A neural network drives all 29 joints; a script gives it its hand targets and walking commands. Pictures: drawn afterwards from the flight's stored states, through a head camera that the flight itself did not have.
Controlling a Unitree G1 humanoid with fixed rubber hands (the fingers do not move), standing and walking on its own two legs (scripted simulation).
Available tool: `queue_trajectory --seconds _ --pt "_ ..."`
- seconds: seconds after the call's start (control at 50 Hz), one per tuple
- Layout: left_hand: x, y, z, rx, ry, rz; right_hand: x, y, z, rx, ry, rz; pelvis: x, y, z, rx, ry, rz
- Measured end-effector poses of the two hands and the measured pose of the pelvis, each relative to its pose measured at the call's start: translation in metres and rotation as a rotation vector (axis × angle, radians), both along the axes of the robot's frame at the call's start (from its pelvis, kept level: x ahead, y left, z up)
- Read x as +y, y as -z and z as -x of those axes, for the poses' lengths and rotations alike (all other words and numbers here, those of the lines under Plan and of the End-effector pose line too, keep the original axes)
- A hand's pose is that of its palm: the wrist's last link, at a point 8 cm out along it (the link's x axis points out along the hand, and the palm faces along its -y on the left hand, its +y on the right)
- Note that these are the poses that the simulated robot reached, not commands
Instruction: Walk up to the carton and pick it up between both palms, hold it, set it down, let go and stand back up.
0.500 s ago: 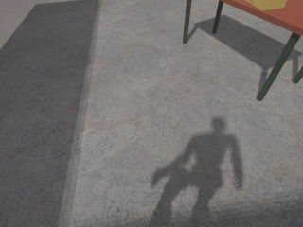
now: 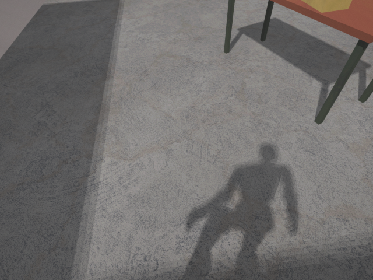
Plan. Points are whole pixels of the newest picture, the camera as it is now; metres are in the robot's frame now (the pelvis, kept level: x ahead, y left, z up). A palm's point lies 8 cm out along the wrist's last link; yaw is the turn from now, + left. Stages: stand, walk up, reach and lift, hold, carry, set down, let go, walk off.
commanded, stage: stand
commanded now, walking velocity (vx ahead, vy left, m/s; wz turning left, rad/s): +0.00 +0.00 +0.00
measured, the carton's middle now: out of the picture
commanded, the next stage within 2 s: walk up in 0.20 s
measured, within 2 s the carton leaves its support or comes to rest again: neither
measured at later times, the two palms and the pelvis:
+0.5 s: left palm out of the picture +0.05 +0.28 -0.13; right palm out of the picture +0.04 -0.29 -0.13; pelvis +0.01 +0.01 -0.01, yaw -6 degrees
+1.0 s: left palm (133, 189) +0.37 +0.18 -0.11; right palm out of the picture +0.16 -0.40 -0.12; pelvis +0.17 -0.06 -0.04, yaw -22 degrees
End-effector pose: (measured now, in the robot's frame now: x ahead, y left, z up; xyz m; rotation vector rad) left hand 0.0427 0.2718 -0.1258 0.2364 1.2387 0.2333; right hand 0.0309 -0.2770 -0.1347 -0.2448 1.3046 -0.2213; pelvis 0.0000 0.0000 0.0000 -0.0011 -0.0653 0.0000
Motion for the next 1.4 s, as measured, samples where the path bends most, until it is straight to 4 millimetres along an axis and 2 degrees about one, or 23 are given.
queue_trajectory --seconds 0.4,0.46,0.52,0.56,0.62,0.68,0.74,0.8,0.86,0.94,1.02,1.08,1.12,1.16,1.2,1.3,1.4 --pt "0.003 0.0 0.0 0.007 0.008 -0.001 0.0 0.0 -0.001 -0.005 -0.001 0.001 0.002 0.001 0.0 0.005 0.016 -0.003" --pt "0.004 0.001 -0.004 0.009 0.054 0.018 -0.007 -0.002 -0.007 -0.085 -0.002 0.014 0.004 0.006 -0.004 0.018 0.07 -0.014" --pt "0.006 0.002 -0.019 0.024 0.126 0.017 -0.019 -0.004 -0.011 -0.188 0.025 0.049 0.005 0.014 -0.013 0.025 0.125 -0.029" --pt "0.006 0.0 -0.039 0.028 0.185 0.002 -0.029 -0.006 -0.008 -0.224 0.048 0.079 0.001 0.017 -0.02 0.026 0.171 -0.042" --pt "-0.001 -0.009 -0.083 0.0 0.278 -0.016 -0.048 -0.007 0.0 -0.243 0.097 0.107 -0.01 0.02 -0.034 0.021 0.228 -0.049" --pt "-0.016 -0.017 -0.137 -0.053 0.373 -0.046 -0.071 0.0 0.007 -0.238 0.157 0.119 -0.027 0.027 -0.053 0.015 0.288 -0.042" --pt "-0.033 -0.018 -0.195 -0.149 0.444 -0.1 -0.098 0.017 0.011 -0.2 0.212 0.122 -0.049 0.045 -0.072 0.019 0.323 -0.009" --pt "-0.052 -0.022 -0.236 -0.25 0.459 -0.13 -0.114 0.023 -0.004 -0.182 0.241 0.107 -0.059 0.051 -0.089 0.024 0.341 0.018" --pt "-0.07 -0.027 -0.263 -0.287 0.491 -0.13 -0.121 0.015 -0.038 -0.232 0.221 0.103 -0.061 0.046 -0.109 0.018 0.353 0.046" --pt "-0.085 -0.027 -0.294 -0.289 0.538 -0.096 -0.121 -0.003 -0.09 -0.308 0.181 0.092 -0.062 0.039 -0.143 0.009 0.371 0.057" --pt "-0.087 -0.017 -0.335 -0.27 0.563 -0.057 -0.117 -0.02 -0.141 -0.368 0.182 0.11 -0.058 0.038 -0.187 -0.002 0.4 0.056" --pt "-0.082 -0.003 -0.377 -0.25 0.584 -0.035 -0.111 -0.028 -0.174 -0.395 0.202 0.145 -0.052 0.043 -0.229 -0.016 0.426 0.052" --pt "-0.077 0.011 -0.413 -0.239 0.613 -0.034 -0.108 -0.027 -0.191 -0.412 0.218 0.188 -0.046 0.055 -0.259 -0.023 0.457 0.037" --pt "-0.075 0.024 -0.451 -0.23 0.631 -0.043 -0.102 -0.023 -0.199 -0.416 0.252 0.233 -0.042 0.066 -0.282 -0.023 0.488 0.019" --pt "-0.081 0.025 -0.486 -0.232 0.651 -0.052 -0.092 -0.02 -0.202 -0.388 0.304 0.241 -0.044 0.066 -0.3 -0.021 0.514 0.011" --pt "-0.115 0.005 -0.56 -0.266 0.749 -0.03 -0.069 -0.02 -0.201 -0.288 0.403 0.2 -0.053 0.049 -0.34 -0.02 0.591 -0.015" --pt "-0.165 -0.019 -0.619 -0.269 0.88 -0.017 -0.063 -0.02 -0.194 -0.22 0.503 0.175 -0.069 0.035 -0.381 -0.02 0.67 -0.023"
